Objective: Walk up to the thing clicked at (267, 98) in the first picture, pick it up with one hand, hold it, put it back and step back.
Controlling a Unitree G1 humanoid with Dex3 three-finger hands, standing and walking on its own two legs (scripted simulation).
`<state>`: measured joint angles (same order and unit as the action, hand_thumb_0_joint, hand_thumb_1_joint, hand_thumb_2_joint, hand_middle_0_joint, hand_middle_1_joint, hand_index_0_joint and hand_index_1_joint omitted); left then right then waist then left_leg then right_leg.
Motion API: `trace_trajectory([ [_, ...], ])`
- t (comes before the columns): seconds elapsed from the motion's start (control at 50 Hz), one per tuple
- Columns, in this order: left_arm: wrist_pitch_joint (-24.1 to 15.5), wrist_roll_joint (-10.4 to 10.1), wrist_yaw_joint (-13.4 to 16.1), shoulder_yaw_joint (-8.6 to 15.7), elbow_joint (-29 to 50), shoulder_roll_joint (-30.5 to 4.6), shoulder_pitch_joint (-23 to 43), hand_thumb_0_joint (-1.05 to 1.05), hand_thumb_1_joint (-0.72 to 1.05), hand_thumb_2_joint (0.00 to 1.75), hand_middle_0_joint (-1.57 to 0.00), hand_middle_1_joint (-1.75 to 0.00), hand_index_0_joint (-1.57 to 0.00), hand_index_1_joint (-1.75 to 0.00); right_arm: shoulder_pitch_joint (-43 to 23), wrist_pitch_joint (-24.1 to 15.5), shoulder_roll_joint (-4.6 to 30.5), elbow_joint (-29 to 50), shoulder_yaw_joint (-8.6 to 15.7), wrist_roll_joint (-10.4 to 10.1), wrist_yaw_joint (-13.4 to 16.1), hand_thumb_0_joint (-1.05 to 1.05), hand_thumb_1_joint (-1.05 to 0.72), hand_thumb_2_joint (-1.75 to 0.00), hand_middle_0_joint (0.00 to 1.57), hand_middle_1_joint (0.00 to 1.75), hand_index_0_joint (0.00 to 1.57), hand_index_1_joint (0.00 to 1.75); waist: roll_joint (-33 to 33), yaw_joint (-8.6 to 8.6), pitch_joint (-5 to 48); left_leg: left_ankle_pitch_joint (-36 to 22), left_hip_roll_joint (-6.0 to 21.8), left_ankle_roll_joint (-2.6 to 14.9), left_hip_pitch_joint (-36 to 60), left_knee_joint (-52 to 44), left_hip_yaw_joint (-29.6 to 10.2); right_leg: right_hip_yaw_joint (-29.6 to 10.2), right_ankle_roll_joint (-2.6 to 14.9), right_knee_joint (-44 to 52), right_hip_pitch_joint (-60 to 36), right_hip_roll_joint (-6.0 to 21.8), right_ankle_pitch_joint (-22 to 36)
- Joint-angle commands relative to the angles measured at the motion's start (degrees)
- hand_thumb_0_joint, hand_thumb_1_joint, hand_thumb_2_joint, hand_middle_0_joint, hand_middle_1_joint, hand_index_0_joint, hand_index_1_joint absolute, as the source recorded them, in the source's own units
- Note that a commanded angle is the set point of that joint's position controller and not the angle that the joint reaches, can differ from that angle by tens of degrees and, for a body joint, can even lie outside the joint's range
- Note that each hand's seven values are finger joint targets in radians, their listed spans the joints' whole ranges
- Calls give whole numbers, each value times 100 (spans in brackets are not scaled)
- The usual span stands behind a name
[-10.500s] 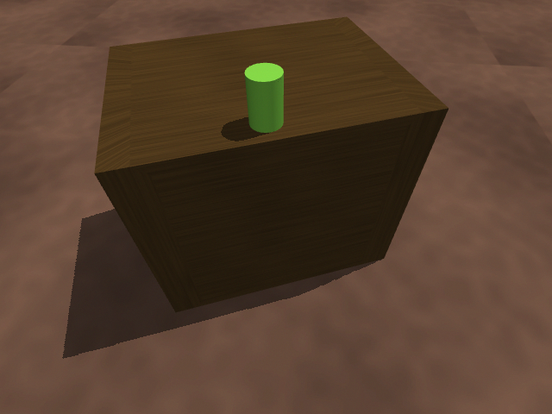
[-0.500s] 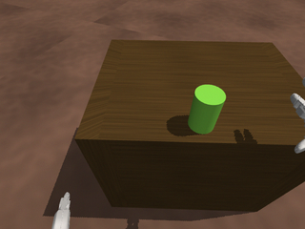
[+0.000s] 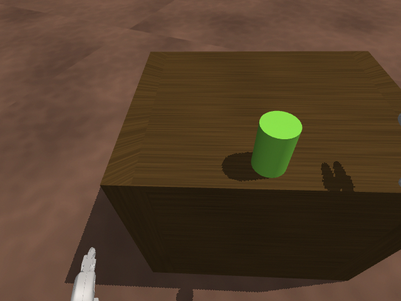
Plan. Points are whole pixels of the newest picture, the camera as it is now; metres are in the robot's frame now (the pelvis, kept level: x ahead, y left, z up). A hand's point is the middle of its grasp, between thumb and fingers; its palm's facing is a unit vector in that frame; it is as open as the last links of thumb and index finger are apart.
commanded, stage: go down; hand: right
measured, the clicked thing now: (274, 145) +0.45 -0.13 +0.05
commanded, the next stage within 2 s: approach in 1.10 s
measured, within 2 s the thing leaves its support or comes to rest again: neither
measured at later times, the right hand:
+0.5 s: hand out of the picture +0.38 -0.34 +0.17, palm faces +0.08 +1.00 +0.00, open 17.6 cm
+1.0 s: hand out of the picture +0.37 -0.34 +0.17, palm faces +0.07 +1.00 -0.01, open 17.6 cm
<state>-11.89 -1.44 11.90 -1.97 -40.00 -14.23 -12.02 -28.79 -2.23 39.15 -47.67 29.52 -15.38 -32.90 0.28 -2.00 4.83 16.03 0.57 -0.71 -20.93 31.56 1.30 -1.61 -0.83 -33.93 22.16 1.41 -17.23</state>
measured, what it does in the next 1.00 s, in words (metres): stands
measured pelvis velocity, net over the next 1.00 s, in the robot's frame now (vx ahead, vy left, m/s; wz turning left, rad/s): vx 0.00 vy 0.00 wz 0.00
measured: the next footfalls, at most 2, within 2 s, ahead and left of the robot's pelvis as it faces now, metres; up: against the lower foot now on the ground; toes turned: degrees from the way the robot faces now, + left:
none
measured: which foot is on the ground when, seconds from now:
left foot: down 0.00-1.00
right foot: down 0.00-1.00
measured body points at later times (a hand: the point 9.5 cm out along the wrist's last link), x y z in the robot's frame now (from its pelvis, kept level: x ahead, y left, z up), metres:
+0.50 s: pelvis +0.00 +0.00 +0.00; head +0.02 -0.01 +0.45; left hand +0.15 +0.26 -0.08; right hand +0.37 -0.39 +0.17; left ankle +0.00 +0.13 -0.73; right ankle +0.00 -0.13 -0.73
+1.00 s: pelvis +0.00 +0.00 -0.01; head +0.02 -0.01 +0.44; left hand +0.15 +0.26 -0.08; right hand +0.37 -0.39 +0.17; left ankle +0.00 +0.13 -0.73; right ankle +0.00 -0.13 -0.73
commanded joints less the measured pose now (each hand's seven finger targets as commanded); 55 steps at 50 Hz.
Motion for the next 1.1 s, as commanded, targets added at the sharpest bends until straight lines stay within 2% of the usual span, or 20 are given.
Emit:
trace_trajectory([
  [0.0,-219,26,65,247,630,-808,250,0,-56,7,-5,-5,-4,-6,-2143,-305,2174,1173,457,-116,-4,0,53,-4,6,4,6,4,750,84,1493,-1589,-142,153,245,-206,64,1,152,282,-944,-99,2122],
  [0.06,-266,27,49,379,962,-999,536,0,-56,6,-5,-5,-4,-6,-2397,-396,2298,1341,580,-186,-15,0,52,-4,7,4,6,4,711,62,1817,-1658,-149,146,331,-151,64,-28,153,169,-1073,-68,2303],
  [0.14,-234,23,63,223,850,-831,514,0,-55,6,-5,-6,-4,-6,-2376,-401,2297,1021,553,-128,-4,0,53,-4,6,4,6,4,690,26,1719,-1466,-105,138,370,-187,-15,33,200,212,-779,-140,1682],
  [0.16,-247,12,81,350,977,-1005,602,0,-55,6,-5,-5,-5,-6,-2422,-407,2340,991,566,-137,0,0,53,-4,6,4,6,4,583,47,1787,-1385,-103,125,377,-184,-15,29,210,195,-788,-133,1549],
  [0.2,-220,11,88,166,970,-813,513,0,-56,7,-5,-5,-4,-6,-2490,-375,2318,937,474,-88,-19,0,53,-4,6,4,6,4,587,5,1744,-1400,-84,128,339,-195,-31,53,221,220,-741,-146,1514],
  [0.3,-227,21,118,382,1113,-1078,355,0,-56,7,-5,-5,-4,-6,-2760,-331,2589,995,510,-20,-13,0,55,-3,6,4,6,4,760,-70,1795,-1387,-92,146,159,-172,-15,53,202,199,-853,-143,1538],
  [0.38,-225,8,42,184,899,-773,167,0,-56,7,-5,-5,-4,-6,-2744,-307,2467,737,445,-22,-4,0,55,-4,6,5,6,5,774,-62,1518,-1369,-125,143,64,-145,21,33,187,171,-722,-120,1602],
  [0.52,-227,32,-18,228,1046,-886,196,0,-56,6,-5,-5,-4,-6,-2353,-237,2218,620,303,-20,-74,0,58,-3,6,5,6,5,881,2,1530,-1064,-170,196,-26,-125,60,-11,139,217,-636,-60,1484],
  [0.56,-276,18,10,395,1409,-1092,300,0,-56,6,-5,-5,-4,-6,-2849,-333,2404,1135,412,-78,-33,0,58,-4,6,5,6,5,857,-65,2114,-1204,-184,192,34,-74,72,-39,137,139,-996,-34,1693],
  [0.62,-250,12,68,515,1324,-1232,251,0,-56,7,-5,-5,-4,-6,-3052,-387,2847,1302,730,-83,69,0,58,-3,6,5,6,4,795,-9,2252,-1392,-146,166,161,-40,22,-6,171,50,-1016,-93,1744],
  [0.66,-249,5,68,336,1306,-1056,179,0,-56,7,-4,-5,-4,-6,-2863,-317,2497,856,534,-104,75,0,58,-3,6,4,6,4,727,-40,1926,-1216,-186,176,69,-55,67,-43,136,103,-873,-55,1714],
  [0.74,-207,11,12,46,1238,-679,219,0,-55,6,-4,-5,-4,-5,-2821,-258,2672,884,518,96,123,0,56,-3,7,4,6,4,925,79,1472,-1080,-112,188,152,-124,6,68,169,184,-422,-128,1288],
  [0.78,-190,26,27,296,1075,-943,59,0,-56,6,-4,-5,-4,-5,-2338,-120,2489,366,445,90,54,0,57,-3,6,4,6,4,876,12,1318,-1107,-142,188,68,-136,34,36,156,205,-407,-100,1370],
  [0.82,-203,26,5,330,1096,-956,22,0,-55,6,-4,-5,-4,-5,-2591,-123,2417,670,358,70,-24,0,58,-4,6,5,6,5,851,-91,1571,-1372,-139,175,51,-88,11,44,167,132,-632,-95,1641],
  [0.86,-240,13,-20,132,1167,-817,282,0,-56,6,-4,-5,-4,-5,-2431,-106,2177,479,264,-5,-133,0,59,-3,6,5,6,5,699,-69,1468,-1325,-169,168,-47,-66,61,-9,161,99,-642,-45,1799],
  [0.9,-260,7,12,311,1229,-996,275,0,-56,6,-5,-5,-4,-5,-2642,-187,2314,538,378,-64,-157,0,59,-3,6,5,6,5,475,-152,1657,-1485,-138,134,2,-40,29,2,209,26,-705,-74,1757],
  [0.96,-318,13,51,246,1383,-987,272,0,-56,7,-4,-5,-4,-6,-3050,-321,2481,969,414,-79,-157,0,61,-4,6,5,6,5,591,-140,2157,-1562,-87,98,192,3,-43,40,244,-27,-793,-140,1631],
  [0.98,-295,7,45,137,1263,-862,167,0,-56,7,-4,-5,-4,-6,-2853,-323,2415,888,406,-81,-146,0,58,-3,6,5,6,5,688,-28,2060,-1558,-75,107,224,19,-41,57,230,-36,-761,-165,1659],
  [1.06,-235,29,68,324,1146,-1036,-140,0,-55,6,-4,-5,-4,-5,-2671,-292,2656,883,577,-29,4,0,58,-3,6,4,6,4,824,-15,1774,-1295,-103,133,119,-15,4,49,197,88,-620,-159,1384],
  [1.08,-212,30,53,338,1155,-1009,-115,0,-55,6,-5,-5,-4,-5,-3051,-323,2987,1232,750,32,73,0,57,-3,6,5,6,5,1030,-3,1783,-1237,-95,159,91,-15,-8,53,177,84,-603,-164,1376],
])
